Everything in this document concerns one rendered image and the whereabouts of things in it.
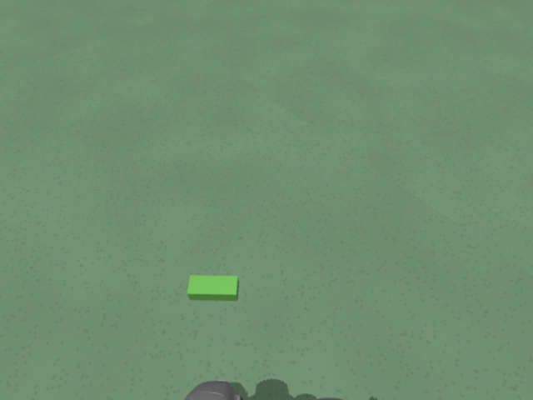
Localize carton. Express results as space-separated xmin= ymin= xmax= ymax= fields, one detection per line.
xmin=187 ymin=275 xmax=238 ymax=301

